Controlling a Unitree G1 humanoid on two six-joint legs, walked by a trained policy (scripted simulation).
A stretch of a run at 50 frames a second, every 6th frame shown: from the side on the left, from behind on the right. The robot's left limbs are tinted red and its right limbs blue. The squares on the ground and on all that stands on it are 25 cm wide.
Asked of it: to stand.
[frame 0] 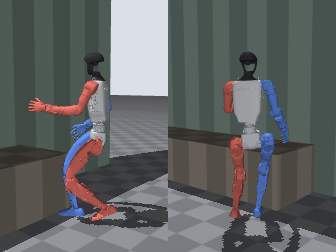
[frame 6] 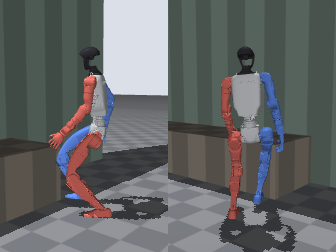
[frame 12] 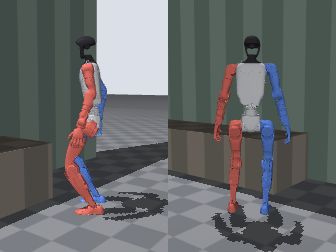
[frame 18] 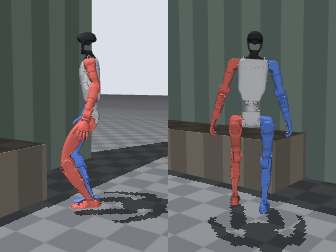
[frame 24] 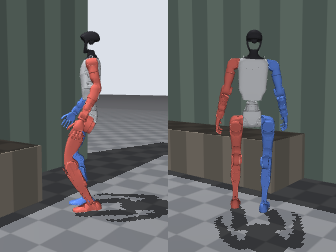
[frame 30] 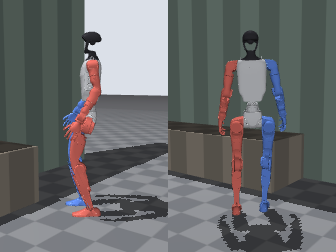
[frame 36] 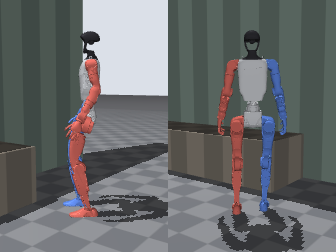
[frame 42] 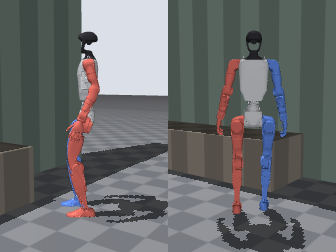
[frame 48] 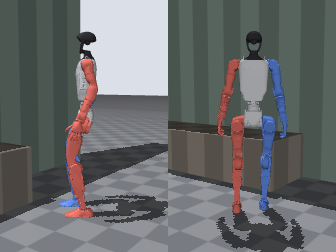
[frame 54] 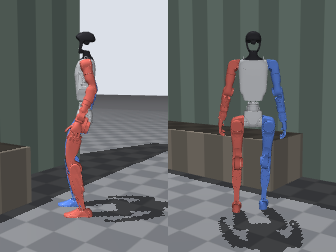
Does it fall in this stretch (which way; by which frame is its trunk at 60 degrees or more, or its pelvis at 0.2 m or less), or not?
no
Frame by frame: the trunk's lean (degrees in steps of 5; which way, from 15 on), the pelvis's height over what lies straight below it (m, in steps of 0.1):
0: 5, 0.7
6: 10, 0.7
12: 5, 0.7
18: 5, 0.8
24: 0, 0.8
30: 5, 0.8
36: 0, 0.8
42: 0, 0.8
48: 0, 0.8
54: 0, 0.8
